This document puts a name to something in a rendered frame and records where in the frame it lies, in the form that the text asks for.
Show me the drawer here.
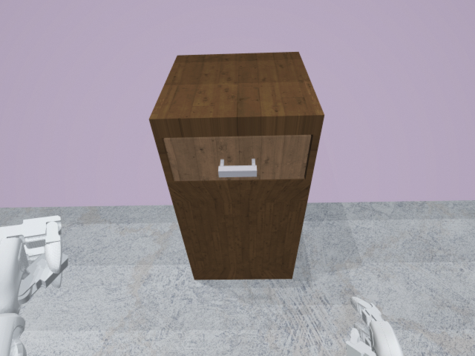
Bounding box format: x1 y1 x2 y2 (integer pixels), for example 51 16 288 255
164 135 311 181

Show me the left robot forearm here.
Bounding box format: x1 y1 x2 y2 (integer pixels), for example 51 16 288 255
0 313 27 356

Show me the cabinet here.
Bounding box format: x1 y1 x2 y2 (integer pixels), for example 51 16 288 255
149 52 324 280

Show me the robot left hand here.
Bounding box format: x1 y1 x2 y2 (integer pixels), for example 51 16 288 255
0 215 68 314

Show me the robot right hand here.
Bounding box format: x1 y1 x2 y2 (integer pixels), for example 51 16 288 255
346 297 404 356

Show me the handle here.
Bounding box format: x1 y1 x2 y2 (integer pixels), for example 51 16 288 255
218 159 257 177

